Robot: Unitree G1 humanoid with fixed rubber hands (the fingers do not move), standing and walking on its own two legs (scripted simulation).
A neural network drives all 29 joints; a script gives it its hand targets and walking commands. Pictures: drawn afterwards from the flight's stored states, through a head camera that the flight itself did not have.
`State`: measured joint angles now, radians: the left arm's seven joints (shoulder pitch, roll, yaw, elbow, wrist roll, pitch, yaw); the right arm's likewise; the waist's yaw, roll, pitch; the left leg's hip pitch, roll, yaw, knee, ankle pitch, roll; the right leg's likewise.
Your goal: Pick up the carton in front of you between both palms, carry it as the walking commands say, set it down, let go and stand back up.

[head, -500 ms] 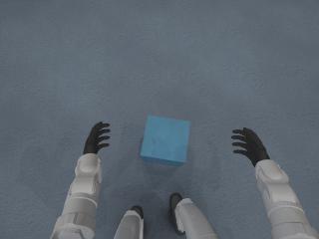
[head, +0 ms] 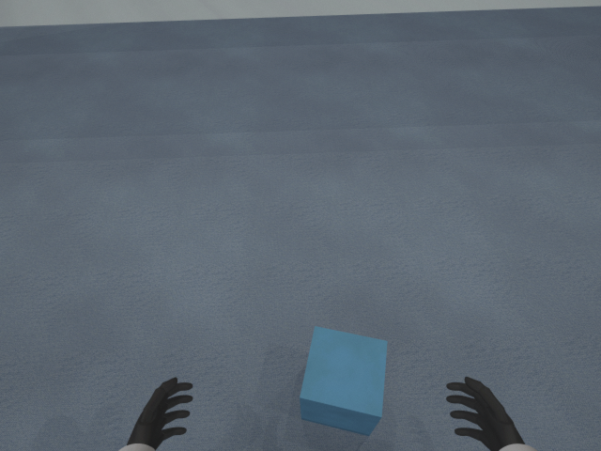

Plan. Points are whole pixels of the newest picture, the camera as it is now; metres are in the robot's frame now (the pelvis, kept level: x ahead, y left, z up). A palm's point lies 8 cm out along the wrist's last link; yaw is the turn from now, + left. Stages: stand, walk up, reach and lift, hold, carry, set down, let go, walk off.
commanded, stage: let go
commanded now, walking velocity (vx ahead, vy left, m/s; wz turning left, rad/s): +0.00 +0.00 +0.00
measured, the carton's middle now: (342, 382) +0.40 -0.09 -0.65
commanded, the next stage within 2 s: stand in 0.40 s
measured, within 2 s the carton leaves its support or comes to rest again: neither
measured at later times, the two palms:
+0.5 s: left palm out of the picture +0.14 +0.23 -0.09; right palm out of the picture +0.15 -0.27 -0.08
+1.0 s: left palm out of the picture +0.14 +0.21 -0.13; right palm out of the picture +0.10 -0.30 -0.13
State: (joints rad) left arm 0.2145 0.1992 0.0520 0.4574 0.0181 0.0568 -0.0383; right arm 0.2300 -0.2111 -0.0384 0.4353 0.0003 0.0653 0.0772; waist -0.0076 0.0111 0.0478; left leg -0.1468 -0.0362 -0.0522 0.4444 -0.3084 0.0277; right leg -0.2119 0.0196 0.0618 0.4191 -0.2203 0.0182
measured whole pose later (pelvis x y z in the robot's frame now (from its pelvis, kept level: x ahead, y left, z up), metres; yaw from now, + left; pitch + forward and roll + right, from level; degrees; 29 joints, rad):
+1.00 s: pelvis +0.04 -0.03 -0.02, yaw -4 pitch +4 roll +0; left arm 0.33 0.23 0.00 0.77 0.02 -0.03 0.02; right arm 0.36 -0.27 0.01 0.69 -0.01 -0.01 -0.06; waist -0.02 0.02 -0.09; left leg -0.20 0.03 0.02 0.61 -0.47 -0.02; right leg -0.33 0.08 0.09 0.66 -0.40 -0.03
